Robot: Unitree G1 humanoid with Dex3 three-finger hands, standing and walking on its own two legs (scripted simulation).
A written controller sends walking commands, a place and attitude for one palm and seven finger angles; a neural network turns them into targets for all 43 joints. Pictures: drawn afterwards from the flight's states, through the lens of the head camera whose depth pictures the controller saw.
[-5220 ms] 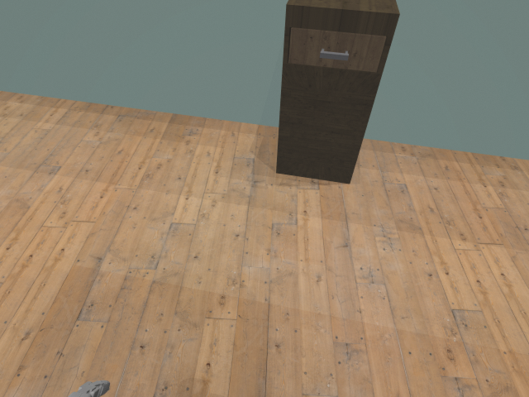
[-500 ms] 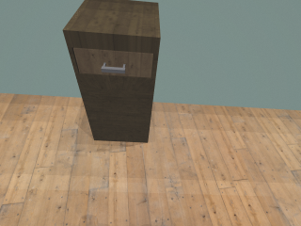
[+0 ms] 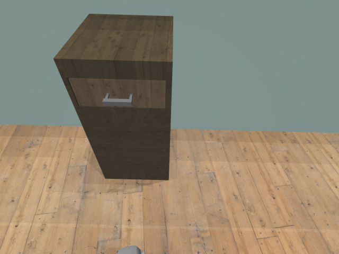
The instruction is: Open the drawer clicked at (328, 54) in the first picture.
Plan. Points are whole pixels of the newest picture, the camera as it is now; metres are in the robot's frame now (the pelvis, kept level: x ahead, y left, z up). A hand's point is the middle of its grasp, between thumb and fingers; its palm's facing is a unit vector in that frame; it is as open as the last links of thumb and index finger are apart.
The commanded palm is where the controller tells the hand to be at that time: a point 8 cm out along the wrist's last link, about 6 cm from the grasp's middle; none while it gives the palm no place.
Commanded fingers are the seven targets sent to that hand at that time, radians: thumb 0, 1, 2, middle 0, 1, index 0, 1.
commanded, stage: take the last steps up to it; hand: left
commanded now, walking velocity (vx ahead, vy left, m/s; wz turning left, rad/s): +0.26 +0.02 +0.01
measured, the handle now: (118, 99) +0.68 +0.25 -0.06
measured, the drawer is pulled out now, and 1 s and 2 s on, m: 0.00 0.00 0.00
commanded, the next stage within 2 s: come to a stop and stand still in 0.28 s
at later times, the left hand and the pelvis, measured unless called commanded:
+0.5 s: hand (94, 234) +0.21 +0.23 -0.17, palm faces +0.02 -0.98 -0.19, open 7.4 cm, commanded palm none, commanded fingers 0.00 0.90 0.90 -0.20 -0.30 -0.20 -0.30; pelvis +0.15 +0.05 +0.00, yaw -2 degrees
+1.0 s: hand (90, 238) +0.20 +0.24 -0.19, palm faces +0.06 -0.98 -0.21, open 7.3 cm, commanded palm none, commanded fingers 0.00 0.90 0.90 -0.20 -0.30 -0.20 -0.30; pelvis +0.13 +0.06 -0.01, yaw -1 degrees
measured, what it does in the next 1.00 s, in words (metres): walks ahead: left foot, then right foot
